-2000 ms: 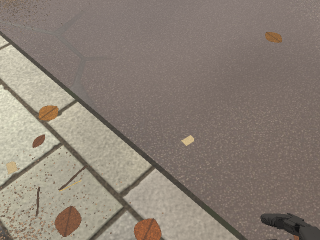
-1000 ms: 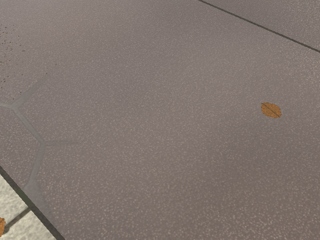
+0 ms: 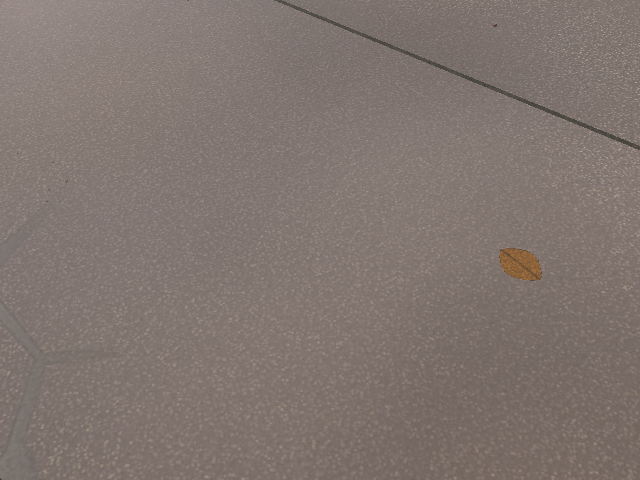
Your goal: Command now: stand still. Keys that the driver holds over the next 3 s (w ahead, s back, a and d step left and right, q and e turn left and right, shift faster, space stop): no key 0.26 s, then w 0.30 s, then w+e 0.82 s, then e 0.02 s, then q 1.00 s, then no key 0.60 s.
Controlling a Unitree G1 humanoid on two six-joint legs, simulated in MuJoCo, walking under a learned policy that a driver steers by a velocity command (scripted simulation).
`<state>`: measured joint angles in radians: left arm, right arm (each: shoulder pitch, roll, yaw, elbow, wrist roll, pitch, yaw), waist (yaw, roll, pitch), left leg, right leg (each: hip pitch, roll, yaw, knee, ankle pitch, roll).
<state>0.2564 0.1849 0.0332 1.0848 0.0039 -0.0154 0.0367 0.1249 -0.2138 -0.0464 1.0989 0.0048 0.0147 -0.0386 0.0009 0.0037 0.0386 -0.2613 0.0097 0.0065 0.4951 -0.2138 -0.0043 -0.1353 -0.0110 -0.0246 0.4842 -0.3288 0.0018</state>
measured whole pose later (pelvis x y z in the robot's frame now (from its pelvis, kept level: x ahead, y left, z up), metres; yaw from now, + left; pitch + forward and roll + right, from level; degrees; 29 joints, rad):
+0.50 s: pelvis +0.04 +0.02 -0.01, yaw +0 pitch +0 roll +0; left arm 0.41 0.22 0.06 1.09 -0.03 -0.05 0.03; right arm 0.22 -0.21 -0.06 1.12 0.03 -0.06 -0.01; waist 0.01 -0.04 -0.01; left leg -0.31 0.01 0.07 0.66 -0.40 0.08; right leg -0.10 -0.04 -0.01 0.52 -0.41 0.01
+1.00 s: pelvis +0.27 +0.00 -0.03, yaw -11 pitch +2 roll +0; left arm -0.02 0.21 0.05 0.82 -0.03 -0.07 -0.07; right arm 0.44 -0.21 -0.04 1.08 0.00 -0.07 -0.04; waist -0.05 -0.01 0.04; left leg 0.20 0.03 0.25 0.32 -0.49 -0.03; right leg -0.59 0.01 -0.11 0.62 -0.07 -0.14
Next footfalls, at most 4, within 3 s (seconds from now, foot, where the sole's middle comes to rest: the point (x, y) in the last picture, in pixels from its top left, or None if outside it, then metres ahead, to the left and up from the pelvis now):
1.02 right None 0.44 -0.11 -0.77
1.48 left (344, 368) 0.76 -0.02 -0.77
1.90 right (439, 406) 0.67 -0.23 -0.77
2.34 left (319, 394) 0.70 0.04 -0.77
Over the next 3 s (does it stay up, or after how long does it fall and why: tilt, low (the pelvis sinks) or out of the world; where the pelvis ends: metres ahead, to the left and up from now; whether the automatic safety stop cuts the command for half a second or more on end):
stays up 0.66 -0.08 0.00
